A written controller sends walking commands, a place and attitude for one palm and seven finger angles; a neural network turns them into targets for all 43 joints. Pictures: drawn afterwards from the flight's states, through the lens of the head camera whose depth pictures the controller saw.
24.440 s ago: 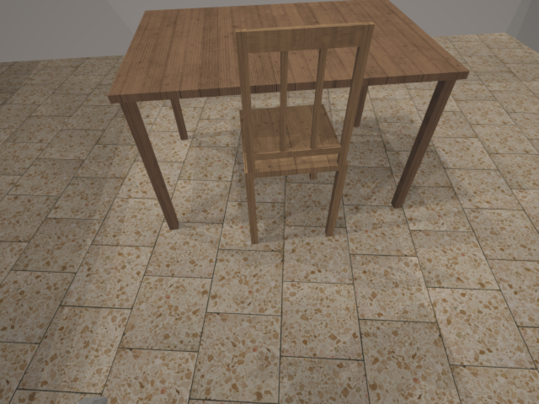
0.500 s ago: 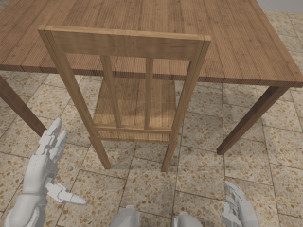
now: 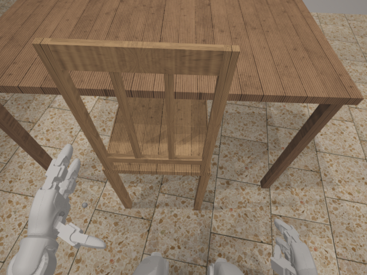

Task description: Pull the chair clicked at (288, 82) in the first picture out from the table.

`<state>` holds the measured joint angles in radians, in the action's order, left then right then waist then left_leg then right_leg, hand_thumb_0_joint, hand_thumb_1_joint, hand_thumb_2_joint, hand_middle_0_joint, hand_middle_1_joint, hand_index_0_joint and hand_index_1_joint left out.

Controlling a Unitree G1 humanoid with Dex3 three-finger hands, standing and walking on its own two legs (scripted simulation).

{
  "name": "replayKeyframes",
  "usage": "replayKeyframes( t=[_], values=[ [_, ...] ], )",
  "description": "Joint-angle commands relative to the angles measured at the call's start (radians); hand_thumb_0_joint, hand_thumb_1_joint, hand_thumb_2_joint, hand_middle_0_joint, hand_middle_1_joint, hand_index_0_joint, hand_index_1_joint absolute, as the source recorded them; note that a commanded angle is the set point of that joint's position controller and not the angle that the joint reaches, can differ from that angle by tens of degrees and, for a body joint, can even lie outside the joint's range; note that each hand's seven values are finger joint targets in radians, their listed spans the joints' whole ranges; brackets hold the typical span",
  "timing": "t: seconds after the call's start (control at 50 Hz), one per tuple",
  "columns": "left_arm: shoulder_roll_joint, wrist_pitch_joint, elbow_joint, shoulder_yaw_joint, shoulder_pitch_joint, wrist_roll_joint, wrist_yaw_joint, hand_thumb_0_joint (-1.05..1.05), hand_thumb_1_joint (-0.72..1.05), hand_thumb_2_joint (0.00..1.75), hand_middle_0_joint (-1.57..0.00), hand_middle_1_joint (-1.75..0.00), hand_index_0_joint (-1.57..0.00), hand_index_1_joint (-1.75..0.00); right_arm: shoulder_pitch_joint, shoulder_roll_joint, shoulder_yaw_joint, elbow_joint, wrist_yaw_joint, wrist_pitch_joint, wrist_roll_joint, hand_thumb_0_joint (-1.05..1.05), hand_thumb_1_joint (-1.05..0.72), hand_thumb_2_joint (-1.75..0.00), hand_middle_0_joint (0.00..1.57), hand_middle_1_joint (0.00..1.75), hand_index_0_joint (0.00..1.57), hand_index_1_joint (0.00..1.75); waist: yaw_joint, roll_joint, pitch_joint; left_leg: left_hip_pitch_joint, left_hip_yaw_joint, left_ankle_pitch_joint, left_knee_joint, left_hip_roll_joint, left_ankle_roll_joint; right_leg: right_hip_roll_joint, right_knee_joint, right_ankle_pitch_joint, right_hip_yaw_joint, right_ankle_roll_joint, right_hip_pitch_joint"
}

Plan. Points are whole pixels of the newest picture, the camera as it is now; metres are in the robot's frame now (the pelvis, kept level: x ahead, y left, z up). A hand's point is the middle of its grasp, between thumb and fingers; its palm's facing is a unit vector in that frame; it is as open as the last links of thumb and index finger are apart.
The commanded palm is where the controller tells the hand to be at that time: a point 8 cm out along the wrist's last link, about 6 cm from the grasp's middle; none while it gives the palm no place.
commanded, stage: aim the fingers beside a spindle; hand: left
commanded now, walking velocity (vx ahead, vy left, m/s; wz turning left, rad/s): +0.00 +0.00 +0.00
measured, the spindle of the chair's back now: (129, 123) +0.47 +0.17 +0.01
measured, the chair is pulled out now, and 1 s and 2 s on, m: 0.00 0.00 0.00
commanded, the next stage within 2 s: none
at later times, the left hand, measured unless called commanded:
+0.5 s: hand (100, 197) +0.26 +0.19 +0.03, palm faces +0.03 -1.00 -0.06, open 16.9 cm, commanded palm +0.24 +0.24 +0.03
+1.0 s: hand (117, 186) +0.30 +0.17 +0.01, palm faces +0.01 -1.00 -0.04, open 16.9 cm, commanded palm +0.28 +0.22 +0.01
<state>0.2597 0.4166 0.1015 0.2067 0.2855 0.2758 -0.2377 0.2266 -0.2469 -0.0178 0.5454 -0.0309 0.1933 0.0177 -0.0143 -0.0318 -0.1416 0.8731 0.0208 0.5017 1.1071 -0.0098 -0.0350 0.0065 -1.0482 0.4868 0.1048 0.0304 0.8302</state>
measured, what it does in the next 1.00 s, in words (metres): stands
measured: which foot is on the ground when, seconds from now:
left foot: down 0.00-1.00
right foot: down 0.00-1.00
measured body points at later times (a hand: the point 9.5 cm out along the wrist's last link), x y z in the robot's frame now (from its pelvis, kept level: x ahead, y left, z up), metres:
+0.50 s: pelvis +0.00 -0.01 -0.01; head +0.07 -0.01 +0.44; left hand +0.26 +0.24 +0.04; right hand +0.17 -0.26 -0.09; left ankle +0.02 +0.09 -0.66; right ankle +0.01 -0.11 -0.66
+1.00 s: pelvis -0.01 +0.00 -0.02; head +0.09 +0.00 +0.42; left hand +0.29 +0.22 +0.01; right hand +0.16 -0.25 -0.12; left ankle +0.02 +0.09 -0.66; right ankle +0.01 -0.11 -0.66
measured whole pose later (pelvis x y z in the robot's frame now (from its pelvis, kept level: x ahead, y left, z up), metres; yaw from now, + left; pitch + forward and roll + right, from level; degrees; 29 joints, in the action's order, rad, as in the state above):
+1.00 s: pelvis -0.01 +0.00 -0.02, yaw -1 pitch +19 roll -2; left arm 0.22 0.45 0.31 0.14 0.02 0.21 -0.16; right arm 0.21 -0.25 -0.01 0.56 -0.01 0.14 0.00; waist -0.03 -0.03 -0.15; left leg 1.01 0.01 0.53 1.20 -0.01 -0.03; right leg 0.00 -1.16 0.52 0.10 0.04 0.98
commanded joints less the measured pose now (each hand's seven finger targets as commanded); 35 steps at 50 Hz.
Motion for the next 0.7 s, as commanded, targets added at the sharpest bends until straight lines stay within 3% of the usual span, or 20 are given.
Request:
replayKeyframes(
  t=[0.0,0.04,0.08,0.16,0.3,0.34,0.4,0.44,0.54,0.56,0.64,0.66,0.68],
  values=[
    [0.139,0.07,-0.205,0.076,-0.073,0.02,-0.011,0.0,-0.5,0.3,-0.06,-0.08,-0.06,-0.08,-0.022,-0.137,0.057,-0.145,-0.016,0.048,0.011,0.0,-0.9,-0.9,0.2,0.3,0.2,0.3,-0.008,-0.042,-0.236,-0.163,0.032,-0.27,-0.167,0.007,0.012,0.005,0.147,-0.206,-0.054,-0.004,-0.158],
    [0.146,0.07,-0.196,0.08,-0.067,0.017,-0.009,0.0,-0.5,0.3,-0.06,-0.08,-0.06,-0.08,-0.023,-0.136,0.057,-0.144,-0.017,0.048,0.011,0.0,-0.9,-0.9,0.2,0.3,0.2,0.3,-0.011,-0.011,-0.224,-0.159,0.032,-0.267,-0.167,0.009,0.009,0.008,0.152,-0.205,-0.057,-0.005,-0.159],
    [0.139,0.074,-0.205,0.076,-0.073,0.02,-0.01,0.0,-0.5,0.3,-0.06,-0.08,-0.06,-0.08,-0.025,-0.134,0.056,-0.145,-0.017,0.05,0.012,0.0,-0.9,-0.9,0.2,0.3,0.2,0.3,-0.009,-0.037,-0.228,-0.158,0.028,-0.255,-0.166,0.006,0.009,0.004,0.154,-0.197,-0.061,-0.006,-0.159],
    [0.127,0.078,-0.15,0.066,-0.094,0.016,-0.012,0.0,-0.5,0.3,-0.06,-0.08,-0.06,-0.08,-0.027,-0.136,0.054,-0.135,-0.018,0.05,0.009,0.0,-0.9,-0.9,0.2,0.3,0.2,0.3,-0.021,0.01,-0.205,-0.114,0.024,-0.231,-0.145,0.004,0.004,0.001,0.152,-0.187,-0.073,-0.01,-0.15],
    [0.138,0.097,-0.145,0.064,-0.186,0.016,-0.016,0.0,-0.5,0.3,-0.06,-0.08,-0.06,-0.08,-0.027,-0.138,0.055,-0.127,-0.018,0.057,0.008,0.0,-0.9,-0.9,0.2,0.3,0.2,0.3,-0.018,-0.033,-0.257,-0.111,0.017,-0.239,-0.123,0.003,0.002,-0.006,0.138,-0.198,-0.092,-0.009,-0.154],
    [0.165,0.093,-0.115,0.098,-0.156,0.017,-0.012,0.0,-0.5,0.3,-0.06,-0.08,-0.06,-0.08,-0.026,-0.139,0.056,-0.122,-0.017,0.053,0.006,0.0,-0.9,-0.9,0.2,0.3,0.2,0.3,-0.008,0.008,-0.267,-0.087,0.017,-0.25,-0.118,0.004,0.0,-0.004,0.134,-0.211,-0.097,-0.01,-0.179],
    [0.132,0.091,-0.102,0.069,-0.186,0.013,-0.011,0.0,-0.5,0.3,-0.06,-0.08,-0.06,-0.08,-0.029,-0.137,0.055,-0.125,-0.012,0.047,0.007,0.0,-0.9,-0.9,0.2,0.3,0.2,0.3,-0.013,-0.026,-0.251,-0.088,0.013,-0.246,-0.118,0.003,0.003,-0.006,0.126,-0.213,-0.091,-0.01,-0.154],
    [0.138,0.094,-0.091,0.072,-0.191,0.009,-0.004,0.0,-0.5,0.3,-0.06,-0.08,-0.06,-0.08,-0.029,-0.141,0.057,-0.121,-0.012,0.045,0.006,0.0,-0.9,-0.9,0.2,0.3,0.2,0.3,-0.015,-0.002,-0.258,-0.083,0.017,-0.246,-0.115,0.006,0.001,-0.003,0.12,-0.209,-0.09,-0.01,-0.149],
    [0.129,0.102,-0.082,0.055,-0.216,-0.005,0.015,0.0,-0.5,0.3,-0.06,-0.08,-0.06,-0.08,-0.024,-0.143,0.059,-0.121,-0.006,0.041,0.003,0.0,-0.9,-0.9,0.2,0.3,0.2,0.3,-0.017,-0.009,-0.269,-0.079,0.019,-0.245,-0.107,0.008,0.002,-0.004,0.104,-0.208,-0.087,-0.008,-0.127],
    [0.103,0.102,-0.076,0.028,-0.237,-0.008,0.016,0.0,-0.5,0.3,-0.06,-0.08,-0.06,-0.08,-0.026,-0.142,0.057,-0.12,-0.004,0.039,0.002,0.0,-0.9,-0.9,0.2,0.3,0.2,0.3,-0.025,-0.006,-0.264,-0.076,0.019,-0.235,-0.107,0.006,0.002,-0.004,0.1,-0.202,-0.084,-0.009,-0.118],
    [0.125,0.111,-0.067,0.046,-0.274,-0.019,0.036,0.0,-0.5,0.3,-0.06,-0.08,-0.06,-0.08,-0.025,-0.144,0.06,-0.117,-0.003,0.029,-0.001,0.0,-0.9,-0.9,0.2,0.3,0.2,0.3,-0.019,0.005,-0.283,-0.067,0.02,-0.228,-0.097,0.008,0.002,-0.003,0.09,-0.193,-0.088,-0.008,-0.112],
    [0.112,0.111,-0.067,0.034,-0.269,-0.022,0.038,0.0,-0.5,0.3,-0.06,-0.08,-0.06,-0.08,-0.028,-0.142,0.059,-0.124,-0.001,0.027,-0.001,0.0,-0.9,-0.9,0.2,0.3,0.2,0.3,-0.014,-0.016,-0.289,-0.066,0.016,-0.226,-0.1,0.005,0.003,-0.005,0.087,-0.191,-0.089,-0.007,-0.116],
    [0.113,0.109,-0.053,0.032,-0.301,-0.024,0.042,0.0,-0.5,0.3,-0.06,-0.08,-0.06,-0.08,-0.027,-0.143,0.058,-0.12,-0.001,0.024,-0.001,0.0,-0.9,-0.9,0.2,0.3,0.2,0.3,-0.025,-0.007,-0.278,-0.058,0.016,-0.211,-0.094,0.007,0.003,-0.005,0.089,-0.176,-0.089,-0.009,-0.099]
  ],
)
